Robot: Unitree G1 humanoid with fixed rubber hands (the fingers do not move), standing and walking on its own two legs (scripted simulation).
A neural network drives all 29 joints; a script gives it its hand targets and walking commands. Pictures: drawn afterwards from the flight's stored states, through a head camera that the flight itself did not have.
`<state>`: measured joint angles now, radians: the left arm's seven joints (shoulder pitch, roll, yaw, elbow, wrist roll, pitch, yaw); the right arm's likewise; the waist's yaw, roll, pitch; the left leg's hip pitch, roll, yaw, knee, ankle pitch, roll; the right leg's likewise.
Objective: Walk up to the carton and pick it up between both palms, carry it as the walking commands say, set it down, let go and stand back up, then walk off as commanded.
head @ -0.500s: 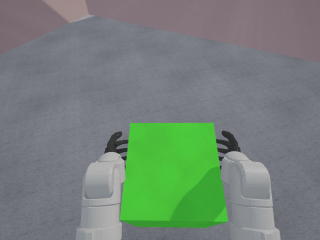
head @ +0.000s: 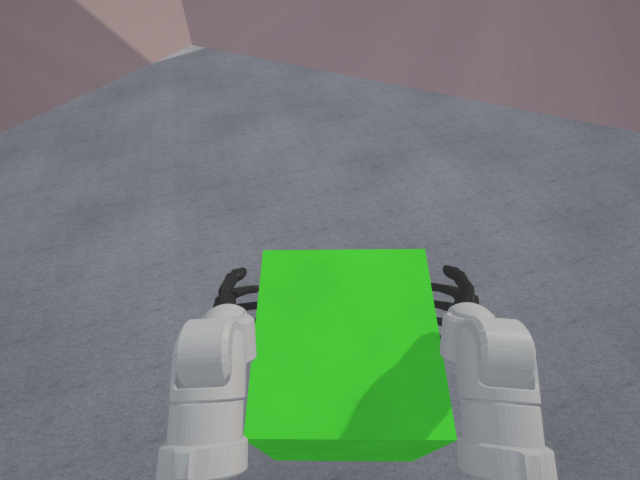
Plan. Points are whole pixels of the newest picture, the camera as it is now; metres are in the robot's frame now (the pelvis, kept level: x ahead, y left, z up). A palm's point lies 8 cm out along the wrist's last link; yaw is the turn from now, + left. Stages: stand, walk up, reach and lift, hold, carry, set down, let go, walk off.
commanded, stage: carry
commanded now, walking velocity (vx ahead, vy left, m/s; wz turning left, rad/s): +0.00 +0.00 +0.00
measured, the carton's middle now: (343, 364) +0.29 +0.00 -0.02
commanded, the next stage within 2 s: none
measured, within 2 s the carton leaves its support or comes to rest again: neither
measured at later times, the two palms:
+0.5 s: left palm (186, 359) +0.26 +0.18 +0.05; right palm (412, 333) +0.30 -0.09 +0.05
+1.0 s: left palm out of the picture +0.09 +0.26 +0.07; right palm (330, 392) +0.21 +0.01 +0.07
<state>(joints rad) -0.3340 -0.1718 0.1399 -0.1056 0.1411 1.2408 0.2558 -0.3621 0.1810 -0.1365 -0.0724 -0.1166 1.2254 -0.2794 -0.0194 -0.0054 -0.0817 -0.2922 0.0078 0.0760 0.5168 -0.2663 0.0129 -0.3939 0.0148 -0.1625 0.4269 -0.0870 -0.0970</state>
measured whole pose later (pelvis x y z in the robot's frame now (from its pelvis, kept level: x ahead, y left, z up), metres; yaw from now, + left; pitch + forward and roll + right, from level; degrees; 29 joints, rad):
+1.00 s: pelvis -0.13 -0.01 +0.00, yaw +24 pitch +5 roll -2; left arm -0.38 -0.19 0.14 -0.23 0.10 1.21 0.31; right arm -0.41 0.20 -0.17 -0.20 -0.16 1.18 -0.22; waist 0.05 0.03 0.03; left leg -0.50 -0.02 -0.10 0.57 -0.15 0.01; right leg -0.49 -0.01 -0.04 0.97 -0.51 0.11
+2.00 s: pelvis -0.24 -0.20 +0.00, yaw +61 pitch +4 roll +2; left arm -0.37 -0.18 0.14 -0.15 0.16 1.21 0.21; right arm -0.36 0.18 -0.13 -0.23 -0.07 1.24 -0.35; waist -0.06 0.01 0.01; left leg -0.51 -0.01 0.09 0.90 -0.48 -0.05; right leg -0.32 -0.12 -0.18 0.58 -0.32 -0.01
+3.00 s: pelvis -0.05 -0.34 -0.01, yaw +95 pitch +6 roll -2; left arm -0.36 -0.18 0.12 -0.24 0.12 1.23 0.28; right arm -0.37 0.19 -0.13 -0.21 -0.15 1.21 -0.23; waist 0.02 0.03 -0.01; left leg -0.49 0.05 -0.11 0.62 -0.24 -0.06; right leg -0.51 -0.04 -0.03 0.81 -0.44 0.08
